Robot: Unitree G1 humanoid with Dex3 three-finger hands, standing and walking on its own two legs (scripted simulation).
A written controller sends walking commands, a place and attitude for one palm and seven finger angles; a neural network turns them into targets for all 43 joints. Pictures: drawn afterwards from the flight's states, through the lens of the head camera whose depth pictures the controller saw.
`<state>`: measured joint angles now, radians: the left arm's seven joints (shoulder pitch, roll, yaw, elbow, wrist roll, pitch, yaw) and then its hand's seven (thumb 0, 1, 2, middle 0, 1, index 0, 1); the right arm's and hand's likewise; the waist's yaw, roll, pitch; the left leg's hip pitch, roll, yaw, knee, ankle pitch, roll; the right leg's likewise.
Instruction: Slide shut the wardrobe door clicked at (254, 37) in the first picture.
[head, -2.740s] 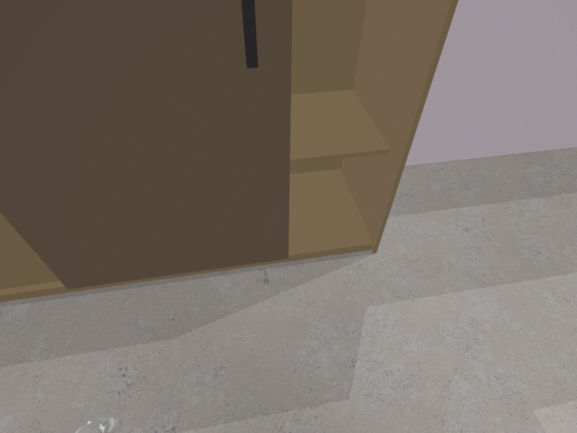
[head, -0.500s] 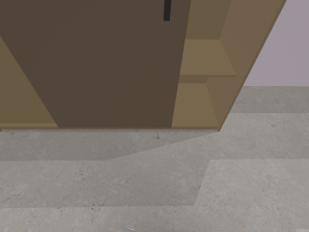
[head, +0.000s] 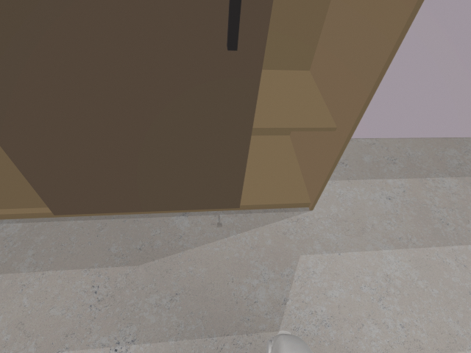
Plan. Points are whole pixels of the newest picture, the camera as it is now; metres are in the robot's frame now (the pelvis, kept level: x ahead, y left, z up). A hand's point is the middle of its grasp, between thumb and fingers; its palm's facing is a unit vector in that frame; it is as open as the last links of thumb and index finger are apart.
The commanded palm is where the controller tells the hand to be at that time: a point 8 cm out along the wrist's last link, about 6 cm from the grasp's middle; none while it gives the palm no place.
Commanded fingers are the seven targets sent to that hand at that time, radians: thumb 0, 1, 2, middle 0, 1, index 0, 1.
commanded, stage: take the last steps up to it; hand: left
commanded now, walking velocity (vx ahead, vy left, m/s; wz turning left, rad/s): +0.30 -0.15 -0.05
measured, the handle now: (233, 4) +0.81 +0.05 +0.21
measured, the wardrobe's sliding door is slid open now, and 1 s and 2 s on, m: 0.38 0.38 0.38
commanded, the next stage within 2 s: come to a stop and stand still in 0.62 s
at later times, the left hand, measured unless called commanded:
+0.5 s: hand (192, 338) +0.18 +0.08 -0.19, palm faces +0.07 -0.99 -0.15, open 7.3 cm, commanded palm none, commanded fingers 0.00 0.90 0.90 -0.20 -0.30 -0.20 -0.30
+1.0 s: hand (208, 258) +0.35 +0.06 -0.18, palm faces +0.05 -0.97 -0.23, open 7.4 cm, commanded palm none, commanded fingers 0.00 0.90 0.90 -0.20 -0.30 -0.20 -0.30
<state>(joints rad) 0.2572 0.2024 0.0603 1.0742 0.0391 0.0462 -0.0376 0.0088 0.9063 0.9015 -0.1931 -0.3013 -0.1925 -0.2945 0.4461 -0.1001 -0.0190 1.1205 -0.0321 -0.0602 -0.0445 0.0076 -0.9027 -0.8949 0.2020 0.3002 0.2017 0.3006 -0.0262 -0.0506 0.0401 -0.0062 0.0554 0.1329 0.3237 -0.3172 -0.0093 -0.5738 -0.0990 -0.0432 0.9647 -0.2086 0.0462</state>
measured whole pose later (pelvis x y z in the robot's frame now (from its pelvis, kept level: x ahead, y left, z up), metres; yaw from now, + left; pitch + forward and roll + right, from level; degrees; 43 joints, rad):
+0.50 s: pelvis +0.19 -0.09 -0.01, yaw +2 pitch -1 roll -3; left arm 0.31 0.16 0.04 1.10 0.04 -0.06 0.01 0.00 0.92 0.90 -0.20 -0.30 -0.20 -0.29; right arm 0.17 -0.17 -0.06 1.01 -0.03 -0.02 0.01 0.01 -0.91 -0.90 0.19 0.30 0.19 0.30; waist 0.01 0.00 0.00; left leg -0.50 0.13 0.11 0.85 -0.30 -0.01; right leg -0.11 0.04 -0.20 0.41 -0.29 -0.06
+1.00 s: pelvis +0.32 -0.13 -0.01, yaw +1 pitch -1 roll +2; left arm 0.22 0.18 0.05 1.04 0.03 0.02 0.02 0.01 0.91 0.90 -0.19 -0.30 -0.19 -0.29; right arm 0.27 -0.13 -0.04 1.09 -0.02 0.01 -0.04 0.00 -0.92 -0.90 0.20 0.30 0.20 0.30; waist 0.00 -0.03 0.09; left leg -0.16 0.07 0.17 0.52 -0.32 -0.03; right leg -0.34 -0.08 -0.06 0.61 -0.18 0.02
